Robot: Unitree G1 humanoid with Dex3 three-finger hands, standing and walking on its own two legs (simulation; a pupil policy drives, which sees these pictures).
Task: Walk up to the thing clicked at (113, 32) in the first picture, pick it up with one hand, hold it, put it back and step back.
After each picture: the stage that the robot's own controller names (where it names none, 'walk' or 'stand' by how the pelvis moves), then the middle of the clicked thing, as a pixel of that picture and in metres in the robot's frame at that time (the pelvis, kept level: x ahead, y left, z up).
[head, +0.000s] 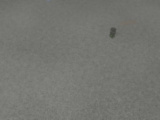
stand; (112, 32) +1.52 -0.38 -0.72
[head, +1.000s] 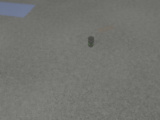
walk; (90, 41) +1.43 +0.01 -0.69
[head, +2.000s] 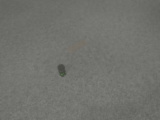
walk; (61, 70) +0.89 +0.24 -0.71
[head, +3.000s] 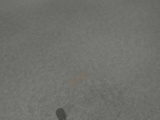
walk; (61, 115) +0.49 +0.21 -0.71
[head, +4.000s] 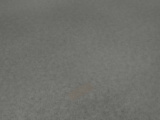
stand; out of the picture +0.40 +0.18 -0.71
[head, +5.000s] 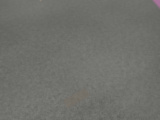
stand; out of the picture +0.38 +0.19 -0.72
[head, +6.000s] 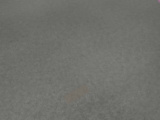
stand; out of the picture +0.39 +0.20 -0.72
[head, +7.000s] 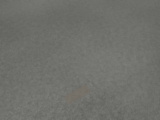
stand; out of the picture +0.38 +0.20 -0.72
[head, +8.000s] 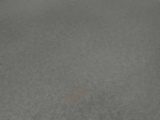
stand; out of the picture +0.37 +0.20 -0.72
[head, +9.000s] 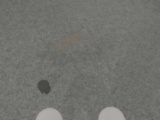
go down; (44, 87) +0.42 +0.19 -0.52
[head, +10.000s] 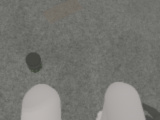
go down; (34, 63) +0.46 +0.20 -0.32
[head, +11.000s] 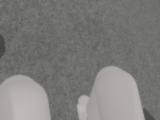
close in; out of the picture +0.45 +0.23 -0.25
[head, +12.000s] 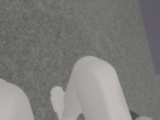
close; out of the picture +0.44 +0.26 -0.23
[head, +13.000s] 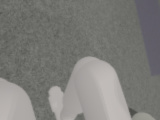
lift; out of the picture +0.44 +0.26 -0.23
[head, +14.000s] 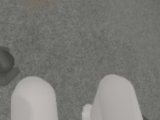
lift; (0, 66) +0.36 +0.25 -0.13
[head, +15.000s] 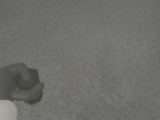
lift; (30, 87) +0.33 +0.18 +0.02
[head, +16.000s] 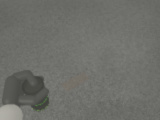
hold; (36, 94) +0.32 +0.17 -0.01
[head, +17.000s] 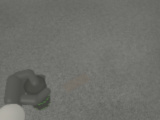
hold; (38, 93) +0.32 +0.16 -0.01
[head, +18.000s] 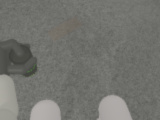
crouch; (24, 62) +0.42 +0.19 -0.09
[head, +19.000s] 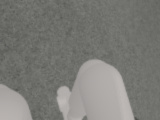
lower; out of the picture +0.45 +0.26 -0.24
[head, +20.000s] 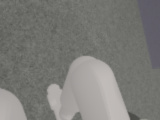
lower; out of the picture +0.45 +0.28 -0.23
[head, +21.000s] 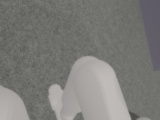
lower; out of the picture +0.45 +0.27 -0.23
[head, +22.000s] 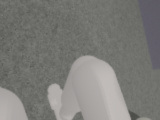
lower; out of the picture +0.45 +0.27 -0.23
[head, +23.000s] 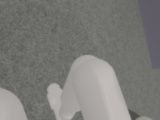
loosen; out of the picture +0.45 +0.27 -0.24
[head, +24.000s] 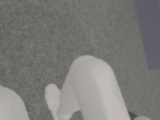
withdraw; out of the picture +0.45 +0.25 -0.24
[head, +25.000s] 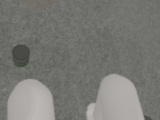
stand; (21, 56) +0.46 +0.21 -0.28
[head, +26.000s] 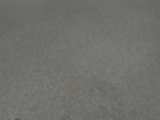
stand; out of the picture +0.39 +0.16 -0.64
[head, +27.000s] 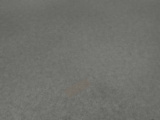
stand; out of the picture +0.41 +0.17 -0.66
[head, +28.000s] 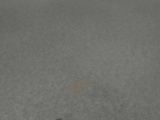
stand; out of the picture +0.41 +0.16 -0.67
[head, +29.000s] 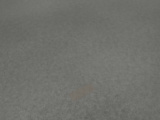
walk; out of the picture +0.42 +0.17 -0.72
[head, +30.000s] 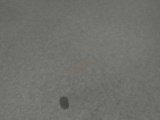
walk; (64, 103) +0.52 +0.16 -0.70
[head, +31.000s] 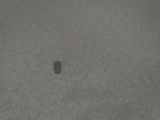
walk; (57, 67) +0.79 +0.16 -0.69
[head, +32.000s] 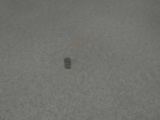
stand; (67, 63) +1.04 +0.17 -0.70
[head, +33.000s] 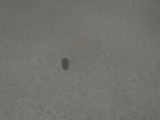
stand; (65, 64) +1.02 +0.18 -0.73
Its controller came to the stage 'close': yes
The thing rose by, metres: 0.71
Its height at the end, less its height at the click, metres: +0.00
